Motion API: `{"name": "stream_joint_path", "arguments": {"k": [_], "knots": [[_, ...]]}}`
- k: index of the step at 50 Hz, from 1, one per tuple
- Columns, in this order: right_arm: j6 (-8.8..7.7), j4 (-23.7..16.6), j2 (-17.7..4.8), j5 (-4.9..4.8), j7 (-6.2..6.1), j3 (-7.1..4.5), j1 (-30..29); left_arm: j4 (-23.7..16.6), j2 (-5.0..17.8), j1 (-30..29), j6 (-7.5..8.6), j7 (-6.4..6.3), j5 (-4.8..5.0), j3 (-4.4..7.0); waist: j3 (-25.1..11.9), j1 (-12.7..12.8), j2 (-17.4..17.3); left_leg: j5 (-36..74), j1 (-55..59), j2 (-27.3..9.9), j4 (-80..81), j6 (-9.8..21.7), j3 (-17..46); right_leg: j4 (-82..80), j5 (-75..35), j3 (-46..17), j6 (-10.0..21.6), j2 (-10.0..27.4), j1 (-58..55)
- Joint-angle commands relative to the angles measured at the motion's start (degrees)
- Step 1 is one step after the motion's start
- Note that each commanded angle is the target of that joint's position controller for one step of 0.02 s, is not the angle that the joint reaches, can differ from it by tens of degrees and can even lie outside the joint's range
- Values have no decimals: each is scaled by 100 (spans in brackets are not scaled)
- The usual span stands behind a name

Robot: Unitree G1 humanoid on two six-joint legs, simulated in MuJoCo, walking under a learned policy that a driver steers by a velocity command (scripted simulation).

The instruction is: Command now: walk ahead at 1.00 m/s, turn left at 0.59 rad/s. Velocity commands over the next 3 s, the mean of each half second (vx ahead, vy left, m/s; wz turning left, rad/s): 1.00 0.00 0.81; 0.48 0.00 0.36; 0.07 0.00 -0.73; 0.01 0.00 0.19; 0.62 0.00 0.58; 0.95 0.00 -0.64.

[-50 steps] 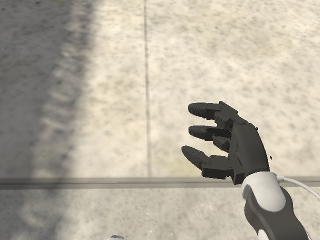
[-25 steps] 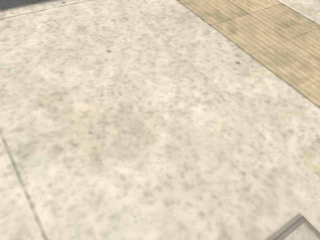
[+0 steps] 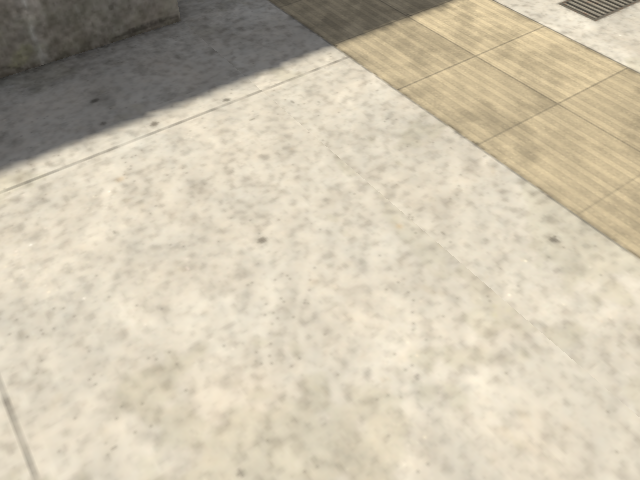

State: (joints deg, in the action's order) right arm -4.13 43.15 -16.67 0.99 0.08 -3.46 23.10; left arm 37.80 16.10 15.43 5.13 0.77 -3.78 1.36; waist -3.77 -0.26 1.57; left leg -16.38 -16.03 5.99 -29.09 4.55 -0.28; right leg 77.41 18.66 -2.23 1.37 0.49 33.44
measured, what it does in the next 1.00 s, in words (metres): walks ahead, turning left: right foot, then left foot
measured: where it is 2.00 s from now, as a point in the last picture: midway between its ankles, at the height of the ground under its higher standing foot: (242, 372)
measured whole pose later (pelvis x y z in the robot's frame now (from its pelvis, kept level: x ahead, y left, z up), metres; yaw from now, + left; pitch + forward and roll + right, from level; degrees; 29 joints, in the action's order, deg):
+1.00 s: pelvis +0.72 +0.20 +0.01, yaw +33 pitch -1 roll +2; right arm -2.7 45.3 -12.7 1.2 0.0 -0.9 16.2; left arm 42.2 12.5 12.7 0.0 -0.1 -0.6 0.3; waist 4.4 -0.5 1.6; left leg -10.0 -10.2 6.7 -20.5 6.8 -5.2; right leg 49.1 7.6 -0.2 1.6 3.5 35.4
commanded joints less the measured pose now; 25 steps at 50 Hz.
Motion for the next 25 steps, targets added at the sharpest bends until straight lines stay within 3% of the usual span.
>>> {"name": "stream_joint_path", "arguments": {"k": [1, 3, 4, 5, 8, 9, 10, 11, 12, 13, 14, 15, 16, 18, 20, 23, 25], "knots": [[-177, -304, -596, -40, -21, -118, -154, -1045, 347, -805, -47, 55, -22, -62, 836, 260, -226, -477, 82, -1527, 2018, 1271, 2634, -965, 132, -283, -180, 561, 1654], [-187, -389, -724, -15, -12, -151, -515, -1182, 271, -1061, -40, 157, 64, -175, 894, 364, -362, 202, -934, -1071, 2227, 1066, 1958, -2383, -972, -153, -244, 551, 412], [-197, -395, -807, -68, 11, -178, -585, -1171, 197, -1162, -29, 210, 132, -220, 851, 342, -404, 551, -1397, -853, 2294, 925, 1644, -3159, -1487, -20, -255, 412, -505], [-220, -350, -956, -131, 51, -225, -427, -1114, 203, -1269, -21, 247, 185, -220, 762, 213, -419, 967, -1547, -894, 2430, 892, 1678, -3468, -1911, 179, -242, 235, -1213], [-170, -196, -1078, -162, 92, -280, 65, -989, 393, -1363, -16, 114, 223, -147, 585, -24, -387, 2471, -194, -1045, 1737, 695, 1863, -4201, -1937, 217, -163, 15, -1410], [-138, -135, -1149, -140, 76, -288, 217, -912, 511, -1128, -2, 45, 209, -85, 324, 52, -327, 3380, 267, -1012, 1047, 581, 1819, -4448, -1493, 261, -102, -151, -1708], [-107, -95, -1259, -125, 86, -307, 281, -723, 657, -469, 31, -37, 166, 8, -213, 374, -168, 4051, 404, -833, -118, 453, 1637, -4602, -1142, 384, -30, -335, -2577], [-124, -158, -1192, -125, 108, -293, 167, -562, 864, 471, 74, -151, 96, 126, -781, 854, -208, 3568, -311, -612, -1596, 315, 1538, -4390, -838, 133, 72, 53, -3954], [-178, -375, -549, -70, 95, -128, 74, -525, 1336, 1699, 85, -286, -39, 302, -1680, 1265, 464, 1232, -1193, -358, -3692, 282, 1109, -4526, 1518, -1574, 291, 1626, -5203], [-153, -718, -135, -291, 85, 3, 518, -588, 1682, 1267, 42, -286, -101, 358, -2297, 644, 1929, -1148, -2561, 23, -5281, 172, 654, -5937, 2529, -4801, 841, 2907, -5787], [-54, -651, -504, -121, 33, -27, 101, -612, 1271, 806, -8, -278, -9, 373, -1480, 653, 1171, -602, -3391, -406, -5674, 246, 511, -6188, 3279, -4783, 1047, 2642, -5197], [15, -670, -569, 11, 75, -46, -455, -550, 765, 549, 7, -253, 71, 257, -632, 682, 566, -223, -3556, -689, -5483, 253, 434, -6039, 2602, -3634, 939, 2323, -4502], [73, -718, -509, 69, 143, -38, -759, -400, 533, 528, 28, -216, 97, 203, -91, 604, 178, -85, -3414, -870, -5196, 217, 446, -6064, 1516, -2787, 825, 2114, -3780], [259, -853, -278, 113, 291, 8, -948, -82, 397, 608, 105, -214, 155, 164, 485, 302, 405, -187, -3225, -1097, -4913, 92, 518, -6349, 473, -1652, 625, 1836, -2907], [419, -1108, -145, 122, 366, 64, -1304, 172, 307, 650, 209, -150, 244, 151, 739, 87, 501, -138, -3494, -1257, -4736, 21, 561, -6610, -394, -986, 550, 1852, -2763], [478, -1369, -242, 124, 433, 95, -1695, 338, 405, 216, 290, -146, 217, 166, 901, -278, 468, 760, -3320, -1286, -4041, -16, 450, -6990, -1531, 424, 309, 1545, -2424], [486, -1396, -314, 113, 521, 123, -1930, 440, 534, 79, 302, -143, 217, 195, 1045, -339, 201, 1590, -2556, -1201, -2968, 81, -17, -7276, -1742, 1284, 161, 1226, -2099]]}}
Next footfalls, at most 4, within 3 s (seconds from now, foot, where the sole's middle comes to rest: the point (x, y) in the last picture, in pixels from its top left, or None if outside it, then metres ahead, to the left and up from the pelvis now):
0.24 right None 0.41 -0.12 -0.77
0.66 left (218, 397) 0.73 0.27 -0.77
1.16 right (266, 336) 0.89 0.17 -0.77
1.68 left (194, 358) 0.83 0.34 -0.77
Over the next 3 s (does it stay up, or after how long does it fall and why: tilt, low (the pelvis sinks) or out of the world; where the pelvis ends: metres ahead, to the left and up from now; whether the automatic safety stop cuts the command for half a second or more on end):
stays up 1.25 0.59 -0.03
